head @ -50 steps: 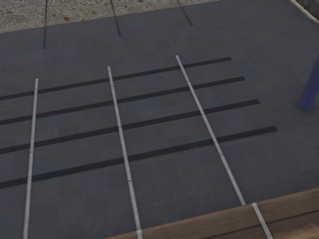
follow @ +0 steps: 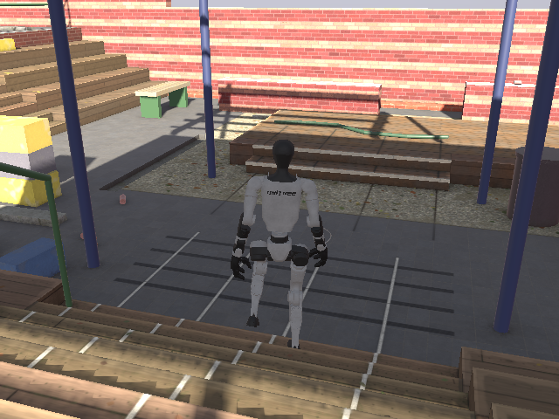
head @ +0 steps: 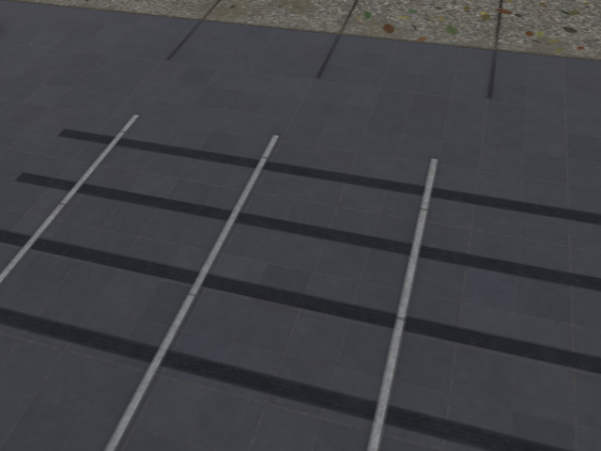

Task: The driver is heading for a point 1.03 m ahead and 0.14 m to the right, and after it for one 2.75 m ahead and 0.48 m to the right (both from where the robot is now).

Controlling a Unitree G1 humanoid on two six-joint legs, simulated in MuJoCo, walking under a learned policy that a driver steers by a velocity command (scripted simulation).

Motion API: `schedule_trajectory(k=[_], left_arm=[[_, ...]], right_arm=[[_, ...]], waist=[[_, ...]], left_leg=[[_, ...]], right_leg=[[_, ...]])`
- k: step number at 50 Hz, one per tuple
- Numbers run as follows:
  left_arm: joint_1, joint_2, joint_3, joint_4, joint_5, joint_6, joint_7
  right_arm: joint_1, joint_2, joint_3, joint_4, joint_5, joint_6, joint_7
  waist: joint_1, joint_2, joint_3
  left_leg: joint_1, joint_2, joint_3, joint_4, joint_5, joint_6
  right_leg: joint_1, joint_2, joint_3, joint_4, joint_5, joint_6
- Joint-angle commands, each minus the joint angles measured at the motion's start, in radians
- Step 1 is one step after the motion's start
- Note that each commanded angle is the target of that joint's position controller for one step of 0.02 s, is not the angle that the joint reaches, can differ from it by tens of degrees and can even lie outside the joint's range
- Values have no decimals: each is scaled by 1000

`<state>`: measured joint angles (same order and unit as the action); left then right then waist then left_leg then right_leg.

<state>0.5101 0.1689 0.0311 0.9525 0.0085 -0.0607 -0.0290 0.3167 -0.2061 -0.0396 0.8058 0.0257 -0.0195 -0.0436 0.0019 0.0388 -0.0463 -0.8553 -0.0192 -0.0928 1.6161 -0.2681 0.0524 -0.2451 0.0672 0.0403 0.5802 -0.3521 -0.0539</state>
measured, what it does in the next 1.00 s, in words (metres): goes down: left foot 0.15 m lower, then right foot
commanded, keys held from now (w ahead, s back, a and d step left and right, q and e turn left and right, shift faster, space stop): w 0.54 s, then w+e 0.46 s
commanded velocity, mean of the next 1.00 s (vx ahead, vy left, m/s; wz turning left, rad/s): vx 0.50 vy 0.00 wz -0.11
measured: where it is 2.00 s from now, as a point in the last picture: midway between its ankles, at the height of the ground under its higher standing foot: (353, 330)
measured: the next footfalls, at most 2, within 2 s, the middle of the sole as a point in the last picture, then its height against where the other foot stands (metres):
left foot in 0.42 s outside the picture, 0.15 m lower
right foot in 0.90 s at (354, 411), level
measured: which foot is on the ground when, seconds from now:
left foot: up 0.00-0.40, down 0.42-0.92, up 0.94-1.00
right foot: down 0.00-0.42, up 0.44-0.88, down 0.90-1.00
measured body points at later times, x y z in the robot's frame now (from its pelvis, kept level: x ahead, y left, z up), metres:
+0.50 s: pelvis +0.31 +0.07 -0.15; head +0.35 +0.07 +0.30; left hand +0.21 +0.29 -0.29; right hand +0.54 -0.13 -0.24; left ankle +0.37 +0.16 -0.88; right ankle +0.10 -0.10 -0.63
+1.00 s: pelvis +0.61 +0.02 -0.15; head +0.64 +0.01 +0.30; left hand +0.85 +0.22 -0.24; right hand +0.60 -0.25 -0.29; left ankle +0.48 +0.18 -0.77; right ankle +0.68 -0.06 -0.88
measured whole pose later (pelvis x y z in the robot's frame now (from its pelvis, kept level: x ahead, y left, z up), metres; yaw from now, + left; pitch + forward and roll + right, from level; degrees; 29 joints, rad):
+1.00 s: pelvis +0.61 +0.02 -0.15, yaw -11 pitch +3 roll +1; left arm 0.10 0.24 0.05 0.68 -0.01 -0.06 -0.03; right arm 0.31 -0.24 -0.03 0.91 0.00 -0.11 0.00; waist -0.02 -0.01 0.02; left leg -0.32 -0.01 -0.03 1.20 -0.42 0.01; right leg -0.45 0.10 0.02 0.58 -0.15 -0.11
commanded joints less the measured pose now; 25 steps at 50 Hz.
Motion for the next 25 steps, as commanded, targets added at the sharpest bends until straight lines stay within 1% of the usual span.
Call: schedule_trajectory(k=[1,2,3,4,5,6,7,8,9,10,11,13,14,15,16,17,18,19,20,21,22,23,24,25], left_arm=[[-116,116,5,-93,7,-31,35],[-73,133,9,-68,-7,-25,49],[-36,160,18,-47,0,-26,52],[-16,157,18,-40,-17,-28,54],[51,131,15,-9,-33,-34,63],[98,127,10,-3,-37,-36,64],[146,119,7,9,-33,-35,64],[154,100,0,9,-33,-29,75],[158,108,0,2,-20,-19,84],[153,112,-1,1,-15,-14,85],[147,109,-3,-3,-17,-7,83],[160,108,1,-1,-29,8,74],[174,111,5,4,-41,13,75],[179,104,8,12,-47,15,74],[171,112,13,12,-53,16,77],[139,112,16,10,-56,22,79],[120,121,21,12,-47,24,73],[104,138,26,22,-31,27,63],[86,132,24,24,-18,22,48],[37,118,22,24,-15,3,35],[198,39,-1,40,-46,-27,26],[183,139,1,-21,-78,-58,18],[81,169,15,-52,-79,-63,26],[-39,165,15,-100,-69,-56,44]], right_arm=[[-113,-60,-26,-116,-55,-36,18],[-137,-6,-11,-125,-57,-34,26],[-82,0,-13,-96,-43,-34,38],[-91,-20,-19,-100,-32,-30,43],[-154,-45,-27,-119,-23,-35,51],[-246,-77,-35,-151,-22,-46,59],[-335,-59,-28,-173,-28,-56,73],[-390,-47,-24,-191,-37,-69,89],[-438,-27,-16,-201,-43,-78,107],[-455,-13,-15,-203,-40,-80,117],[-461,-8,-14,-206,-23,-77,123],[-508,-1,-8,-231,-8,-78,138],[-541,-10,-9,-248,-4,-85,141],[-573,-13,-7,-255,-2,-96,141],[-570,-22,-6,-254,-5,-104,140],[-529,-24,-5,-229,-4,-105,133],[-474,-40,-10,-204,-4,-106,128],[-368,-72,-27,-162,-1,-103,123],[-160,-100,-43,-92,-6,-91,116],[142,-146,-61,-3,-20,-74,105],[229,-189,-52,33,-46,-71,99],[251,-236,-72,49,-16,-54,97],[193,-210,-68,45,-12,-37,89],[90,-179,-55,25,-24,-33,82]], waist=[[-38,-139,117],[-28,-164,76],[-38,-171,31],[-32,-138,34],[7,-135,55],[44,-110,79],[86,-114,96],[95,-105,119],[122,-90,133],[134,-107,142],[137,-108,162],[168,-109,187],[184,-110,202],[195,-110,206],[194,-118,208],[173,-126,206],[150,-109,173],[88,-81,110],[-10,-43,6],[-151,11,-101],[-106,236,-300],[-134,316,-469],[-131,214,-417],[-98,21,-271]], left_leg=[[48,98,-3,-490,383,-35],[107,96,17,-541,425,-50],[138,93,4,-509,518,-51],[99,93,2,-558,511,-45],[-42,116,-57,-644,541,-33],[-124,103,-48,-782,574,-14],[-142,95,-36,-835,593,-7],[-112,99,-39,-947,668,-8],[-2,64,13,-1020,732,-13],[86,52,19,-1029,758,-22],[115,49,21,-1056,729,-33],[125,35,33,-1121,645,-36],[96,31,35,-1144,614,-36],[84,40,27,-1183,587,-29],[94,48,15,-1221,579,-25],[154,68,3,-1287,575,-13],[270,66,12,-1332,576,2],[459,55,39,-1342,606,25],[767,52,69,-1297,669,42],[1178,173,-20,-1169,839,97],[1542,365,-168,-828,1264,183],[1621,445,-367,-900,980,303],[1508,429,-399,-1023,614,318],[1288,400,-425,-1172,302,307]], right_leg=[[-189,-206,239,-304,404,-133],[-158,-208,227,-289,529,-137],[-104,-225,234,-240,558,-138],[-39,-233,226,-232,571,-139],[130,-247,257,-180,501,-139],[224,-241,255,-155,400,-123],[258,-258,285,-146,346,-127],[252,-243,264,-124,287,-123],[163,-211,228,-130,219,-113],[100,-206,230,-119,184,-117],[84,-203,229,-88,173,-121],[121,-195,243,-20,196,-131],[169,-198,260,21,229,-133],[218,-193,266,69,249,-126],[249,-192,274,97,279,-118],[257,-182,260,145,324,-109],[241,-169,246,215,396,-103],[178,-161,220,347,500,-96],[39,-123,184,558,491,-81],[-285,-50,153,919,140,-28],[-594,19,189,1309,-503,14],[-715,-25,208,1359,-449,47],[-788,-77,154,1328,-396,61],[-812,-118,61,1212,-238,62]])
